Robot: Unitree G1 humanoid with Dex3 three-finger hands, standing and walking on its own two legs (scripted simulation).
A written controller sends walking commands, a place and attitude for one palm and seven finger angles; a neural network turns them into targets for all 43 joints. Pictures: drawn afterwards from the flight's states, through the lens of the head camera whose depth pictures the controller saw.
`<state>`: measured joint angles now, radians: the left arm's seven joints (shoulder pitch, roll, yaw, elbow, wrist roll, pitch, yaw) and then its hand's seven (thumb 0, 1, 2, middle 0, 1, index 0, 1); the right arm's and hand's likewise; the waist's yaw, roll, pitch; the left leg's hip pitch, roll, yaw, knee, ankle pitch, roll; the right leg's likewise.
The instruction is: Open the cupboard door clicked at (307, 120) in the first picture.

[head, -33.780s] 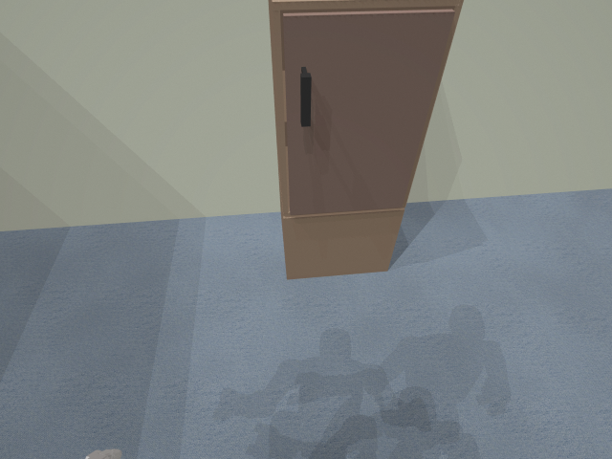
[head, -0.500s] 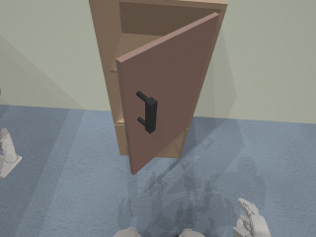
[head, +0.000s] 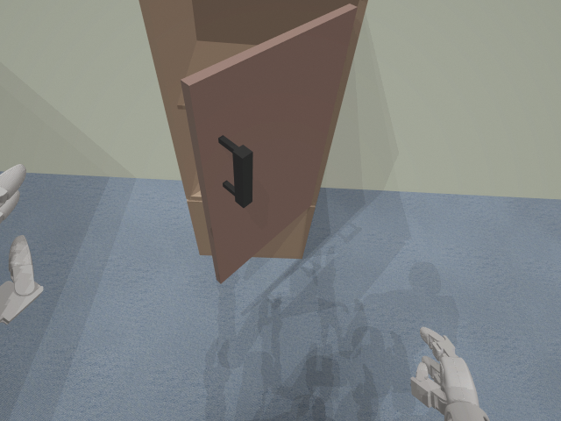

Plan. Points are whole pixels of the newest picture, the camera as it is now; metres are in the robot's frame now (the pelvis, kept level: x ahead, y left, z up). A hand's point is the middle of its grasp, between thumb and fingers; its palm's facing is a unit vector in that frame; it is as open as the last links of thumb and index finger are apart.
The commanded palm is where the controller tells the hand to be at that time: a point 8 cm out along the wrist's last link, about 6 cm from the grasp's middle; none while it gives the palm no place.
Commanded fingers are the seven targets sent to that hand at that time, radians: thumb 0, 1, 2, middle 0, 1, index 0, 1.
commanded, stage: stop stepping back and stand still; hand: left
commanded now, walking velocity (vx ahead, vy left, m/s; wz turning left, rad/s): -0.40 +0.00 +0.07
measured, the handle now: (234, 172) +0.49 +0.11 +0.04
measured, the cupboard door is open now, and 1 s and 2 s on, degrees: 47 47 47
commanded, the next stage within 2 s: let the arm hang, fingers relaxed in 0.74 s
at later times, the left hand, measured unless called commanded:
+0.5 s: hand out of the picture +0.09 +0.25 +0.16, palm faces +0.50 -0.77 -0.40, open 7.4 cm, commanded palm +0.02 +0.29 +0.17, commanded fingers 0.00 0.90 0.90 -0.20 -0.30 -0.20 -0.30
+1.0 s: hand out of the picture +0.06 +0.23 -0.06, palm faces +0.20 -0.89 -0.41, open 7.4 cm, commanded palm none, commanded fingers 0.00 0.90 0.90 -0.20 -0.30 -0.20 -0.30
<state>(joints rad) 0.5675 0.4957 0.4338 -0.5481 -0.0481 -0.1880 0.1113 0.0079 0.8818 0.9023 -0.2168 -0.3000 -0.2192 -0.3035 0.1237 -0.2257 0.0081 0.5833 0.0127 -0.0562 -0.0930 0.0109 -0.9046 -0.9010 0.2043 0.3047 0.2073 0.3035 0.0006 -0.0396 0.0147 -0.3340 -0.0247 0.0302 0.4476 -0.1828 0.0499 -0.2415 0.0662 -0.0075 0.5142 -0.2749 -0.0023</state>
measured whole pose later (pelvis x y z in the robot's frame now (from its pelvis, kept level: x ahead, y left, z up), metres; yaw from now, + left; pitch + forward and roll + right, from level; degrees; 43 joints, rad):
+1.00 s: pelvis -0.11 -0.02 -0.02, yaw +6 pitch +0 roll +2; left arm 0.24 0.29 0.12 0.41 0.03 0.02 0.02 0.00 0.90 0.90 -0.20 -0.30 -0.20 -0.30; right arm 0.18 -0.27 -0.01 0.81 -0.04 -0.03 0.00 0.01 -0.90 -0.90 0.20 0.30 0.21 0.30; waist -0.02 0.03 -0.03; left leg -0.34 -0.04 0.01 0.62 -0.29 0.01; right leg -0.33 -0.02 0.00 0.69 -0.35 -0.01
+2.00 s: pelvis -0.12 -0.02 +0.00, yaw +7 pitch -2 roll +0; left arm 0.15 0.24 0.03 1.12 0.01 -0.01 0.01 0.00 0.90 0.90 -0.20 -0.30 -0.20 -0.30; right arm 0.19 -0.24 -0.02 1.12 -0.02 0.01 -0.02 0.00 -0.91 -0.90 0.20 0.30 0.21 0.30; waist -0.01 0.02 0.06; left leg -0.19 -0.01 -0.02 0.37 -0.15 0.00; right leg -0.16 0.01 -0.02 0.39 -0.20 -0.02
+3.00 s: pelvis -0.10 -0.03 -0.01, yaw -1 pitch -1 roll +2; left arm 0.18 0.24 0.05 1.02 0.02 0.06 -0.01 0.00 0.90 0.90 -0.20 -0.30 -0.20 -0.30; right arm 0.18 -0.22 -0.04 1.01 -0.03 0.04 -0.04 0.00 -0.91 -0.90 0.20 0.30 0.21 0.30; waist 0.01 -0.02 0.09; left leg -0.21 0.04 0.11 0.50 -0.27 -0.01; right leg -0.27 0.06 0.09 0.60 -0.30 -0.03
